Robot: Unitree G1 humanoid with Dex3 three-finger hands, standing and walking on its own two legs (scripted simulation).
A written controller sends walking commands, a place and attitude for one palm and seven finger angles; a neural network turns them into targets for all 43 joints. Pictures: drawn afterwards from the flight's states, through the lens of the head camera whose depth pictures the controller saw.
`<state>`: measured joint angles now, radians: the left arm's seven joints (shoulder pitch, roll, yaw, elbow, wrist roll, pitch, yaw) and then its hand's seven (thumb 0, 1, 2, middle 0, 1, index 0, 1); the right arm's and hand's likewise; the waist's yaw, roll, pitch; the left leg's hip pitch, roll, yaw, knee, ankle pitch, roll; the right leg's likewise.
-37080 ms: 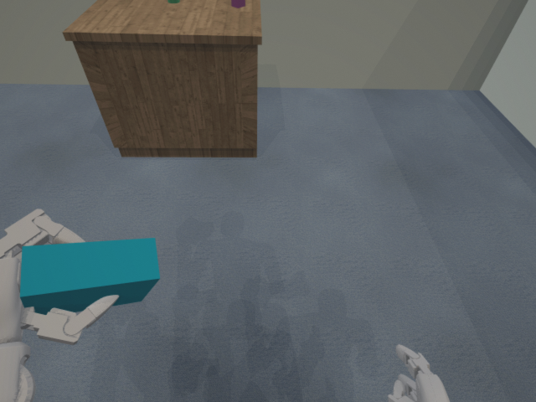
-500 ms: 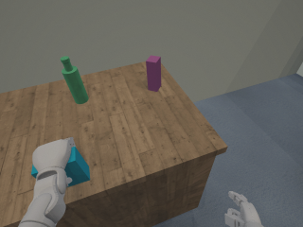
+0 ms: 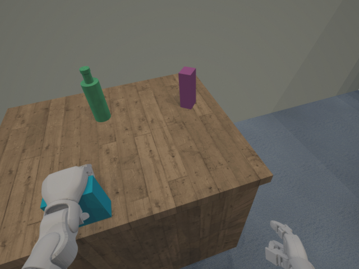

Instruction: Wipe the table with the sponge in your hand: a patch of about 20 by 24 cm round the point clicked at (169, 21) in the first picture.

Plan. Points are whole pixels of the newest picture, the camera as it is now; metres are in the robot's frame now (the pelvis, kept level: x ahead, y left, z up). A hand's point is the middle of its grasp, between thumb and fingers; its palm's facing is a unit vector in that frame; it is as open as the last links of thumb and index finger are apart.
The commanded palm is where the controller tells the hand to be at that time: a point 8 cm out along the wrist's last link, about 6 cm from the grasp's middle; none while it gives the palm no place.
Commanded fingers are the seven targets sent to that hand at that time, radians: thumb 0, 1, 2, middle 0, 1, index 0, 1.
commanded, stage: lift the sponge slowly off the table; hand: left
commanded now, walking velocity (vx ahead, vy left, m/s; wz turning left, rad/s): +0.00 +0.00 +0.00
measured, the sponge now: (83, 207) +0.24 +0.28 -0.01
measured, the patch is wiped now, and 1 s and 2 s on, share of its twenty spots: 1.00 1.00 1.00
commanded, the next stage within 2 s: bring the sponge back beside the body in 1.52 s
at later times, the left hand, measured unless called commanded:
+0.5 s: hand (75, 191) +0.24 +0.27 +0.07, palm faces +0.01 -0.10 -0.99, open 9.1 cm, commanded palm +0.22 +0.27 +0.13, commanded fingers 0.00 0.10 1.30 -1.20 -1.60 -1.20 -1.60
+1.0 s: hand (68, 179) +0.25 +0.28 +0.10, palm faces +0.03 -0.09 -1.00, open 9.1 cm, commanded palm +0.22 +0.28 +0.17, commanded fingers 0.00 0.10 1.30 -1.20 -1.60 -1.20 -1.60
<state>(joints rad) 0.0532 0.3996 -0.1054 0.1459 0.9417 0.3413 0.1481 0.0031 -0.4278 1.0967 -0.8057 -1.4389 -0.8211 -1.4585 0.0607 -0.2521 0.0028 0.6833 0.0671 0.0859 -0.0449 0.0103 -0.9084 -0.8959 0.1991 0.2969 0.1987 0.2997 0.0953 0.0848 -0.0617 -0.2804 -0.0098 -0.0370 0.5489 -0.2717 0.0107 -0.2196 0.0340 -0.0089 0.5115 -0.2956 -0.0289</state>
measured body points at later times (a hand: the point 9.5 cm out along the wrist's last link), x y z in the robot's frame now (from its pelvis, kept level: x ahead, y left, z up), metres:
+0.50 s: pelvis -0.01 -0.01 +0.01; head -0.03 -0.04 +0.45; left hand +0.24 +0.28 +0.12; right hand +0.23 -0.21 -0.08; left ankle +0.01 +0.11 -0.73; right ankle -0.02 -0.11 -0.73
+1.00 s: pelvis -0.01 -0.01 +0.01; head -0.04 -0.05 +0.45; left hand +0.24 +0.28 +0.15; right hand +0.23 -0.23 -0.07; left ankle +0.01 +0.11 -0.73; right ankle -0.02 -0.11 -0.73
